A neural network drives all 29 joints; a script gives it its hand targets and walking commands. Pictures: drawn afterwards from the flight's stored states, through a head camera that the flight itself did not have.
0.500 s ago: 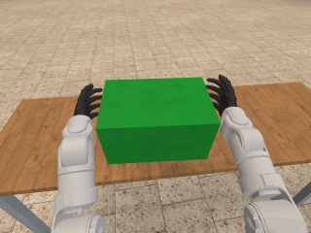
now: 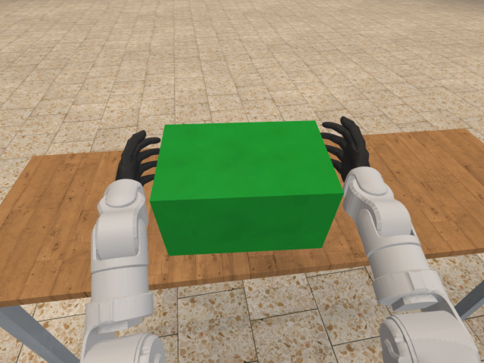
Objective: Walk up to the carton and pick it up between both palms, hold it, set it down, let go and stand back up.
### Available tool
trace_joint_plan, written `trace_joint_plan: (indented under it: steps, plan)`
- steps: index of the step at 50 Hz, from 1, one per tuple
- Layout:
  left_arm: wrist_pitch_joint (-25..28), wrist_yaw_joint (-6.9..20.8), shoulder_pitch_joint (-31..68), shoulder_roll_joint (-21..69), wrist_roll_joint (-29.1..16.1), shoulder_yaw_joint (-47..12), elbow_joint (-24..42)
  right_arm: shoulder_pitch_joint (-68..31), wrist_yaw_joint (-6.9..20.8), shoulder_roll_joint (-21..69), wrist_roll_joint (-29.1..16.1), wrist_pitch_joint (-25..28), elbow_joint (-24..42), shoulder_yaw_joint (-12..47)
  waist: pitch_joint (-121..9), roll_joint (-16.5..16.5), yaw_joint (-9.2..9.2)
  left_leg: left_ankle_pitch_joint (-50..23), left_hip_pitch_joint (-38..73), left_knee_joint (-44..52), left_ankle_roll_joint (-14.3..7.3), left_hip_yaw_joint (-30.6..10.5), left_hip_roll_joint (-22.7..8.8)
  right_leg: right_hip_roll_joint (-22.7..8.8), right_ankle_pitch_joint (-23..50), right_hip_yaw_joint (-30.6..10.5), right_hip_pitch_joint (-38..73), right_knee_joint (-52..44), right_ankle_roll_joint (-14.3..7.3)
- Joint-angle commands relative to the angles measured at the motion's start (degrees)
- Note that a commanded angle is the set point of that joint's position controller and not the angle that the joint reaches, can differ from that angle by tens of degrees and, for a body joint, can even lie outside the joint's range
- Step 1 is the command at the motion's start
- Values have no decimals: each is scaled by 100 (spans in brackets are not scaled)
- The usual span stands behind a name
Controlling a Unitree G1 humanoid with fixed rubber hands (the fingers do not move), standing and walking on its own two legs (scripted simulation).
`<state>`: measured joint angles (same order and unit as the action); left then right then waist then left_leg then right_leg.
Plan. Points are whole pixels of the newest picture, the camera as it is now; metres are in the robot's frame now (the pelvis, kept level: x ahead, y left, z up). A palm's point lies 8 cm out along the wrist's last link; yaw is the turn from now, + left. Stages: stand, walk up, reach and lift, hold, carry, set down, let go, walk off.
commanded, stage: hold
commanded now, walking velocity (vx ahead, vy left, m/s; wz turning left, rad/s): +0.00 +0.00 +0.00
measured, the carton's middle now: (243, 186) +0.37 +0.01 +0.14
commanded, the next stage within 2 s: none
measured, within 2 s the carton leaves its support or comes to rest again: neither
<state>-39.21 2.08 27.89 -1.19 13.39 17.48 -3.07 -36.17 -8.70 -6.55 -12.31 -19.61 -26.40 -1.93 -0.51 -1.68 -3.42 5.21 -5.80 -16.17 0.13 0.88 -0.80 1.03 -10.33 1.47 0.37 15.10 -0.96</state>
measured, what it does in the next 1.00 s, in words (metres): stands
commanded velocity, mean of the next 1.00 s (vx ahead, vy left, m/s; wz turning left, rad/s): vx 0.00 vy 0.00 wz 0.00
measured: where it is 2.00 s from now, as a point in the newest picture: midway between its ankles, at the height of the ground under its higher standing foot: outside the picture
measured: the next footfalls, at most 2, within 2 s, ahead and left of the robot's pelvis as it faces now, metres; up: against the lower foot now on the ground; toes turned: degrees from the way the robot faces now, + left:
none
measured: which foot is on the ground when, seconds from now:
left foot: down 0.00-1.00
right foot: down 0.00-1.00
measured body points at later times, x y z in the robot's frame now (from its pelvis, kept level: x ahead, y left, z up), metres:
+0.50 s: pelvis +0.00 +0.00 +0.00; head -0.03 +0.01 +0.45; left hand +0.37 +0.18 +0.17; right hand +0.38 -0.17 +0.18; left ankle +0.05 +0.12 -0.75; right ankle -0.02 -0.11 -0.75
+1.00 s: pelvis +0.00 +0.00 +0.00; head -0.05 +0.02 +0.45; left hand +0.36 +0.19 +0.17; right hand +0.37 -0.17 +0.18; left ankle +0.05 +0.12 -0.75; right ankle -0.02 -0.11 -0.75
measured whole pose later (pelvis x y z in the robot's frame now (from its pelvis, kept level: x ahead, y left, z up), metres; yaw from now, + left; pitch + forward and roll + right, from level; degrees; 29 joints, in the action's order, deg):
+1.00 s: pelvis +0.00 +0.00 +0.00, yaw +0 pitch -6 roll +0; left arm -38.3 2.4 28.2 -1.4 13.4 17.9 -5.4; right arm -35.6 -8.6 -5.5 -11.2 -18.1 -28.5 -2.6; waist -0.8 -2.4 -3.6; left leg 5.2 -5.0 -16.0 0.3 0.7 -0.8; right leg 1.1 -10.6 1.7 0.8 15.6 -1.2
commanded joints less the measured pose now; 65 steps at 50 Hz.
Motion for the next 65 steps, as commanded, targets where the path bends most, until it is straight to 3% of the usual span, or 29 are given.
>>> trace_joint_plan:
  steps: [1, 11, 23, 29, 32, 33, 35, 52, 65]
  plan:
    - [360, 772, 4049, 2576, -912, -2959, 844, -4126, 733, 3054, -438, 307, 1653, 2172, -2275, 277, -7, -923, 1660, -113, 25, 44, 192, 106, 1090, 152, -610, -280, 343]
    - [376, 765, 4170, 2653, -927, -3000, 865, -4057, 790, 2995, -353, 343, 1456, 2020, -2360, 399, -71, -949, 1777, -113, 66, 54, 175, 112, 1001, 171, -671, -294, 296]
    - [371, 746, 3902, 2652, -962, -3078, 1127, -4026, 734, 3015, -544, 352, 1894, 2316, -2606, 270, -19, -1428, 1849, -241, 92, 20, 193, 152, 1578, 152, -444, -213, 335]
    - [315, 813, 3865, 2552, -843, -2891, 923, -3937, 728, 3008, -458, 265, 1630, 2228, -2185, 244, 24, -1012, 1632, -98, 28, 67, 203, 103, 1321, 135, -464, -269, 345]
    - [325, 820, 3947, 2554, -872, -2922, 1038, -3966, 736, 3083, -494, 269, 1679, 2258, -2319, 210, 47, -1125, 1650, -136, 20, 74, 210, 107, 1478, 117, -413, -242, 357]
    - [412, 841, 3978, 2560, -994, -2877, 1137, -3759, 719, 3102, -468, 285, 1689, 2245, -2617, 38, -101, -1324, 1843, -220, 54, 52, 250, 119, 1904, 151, -267, -158, 439]
    - [468, 858, 3988, 2515, -984, -2898, 1155, -3762, 684, 3065, -480, 307, 1748, 2274, -2630, 171, -96, -1385, 1876, -252, 98, 28, 276, 100, 2118, 151, -242, -126, 463]
    - [508, 771, 4225, 2640, -864, -2851, 594, -4087, 836, 3089, -178, 486, 1150, 1931, -2187, 256, -6, -590, 1746, -16, -9, 55, 156, 81, 776, 233, -807, -316, 321]
    - [566, 741, 4236, 2662, -853, -2844, 563, -4130, 842, 3071, -188, 620, 1031, 1899, -2365, 288, -51, -957, 1872, -125, 17, 39, 174, 97, 1038, 245, -650, -263, 348]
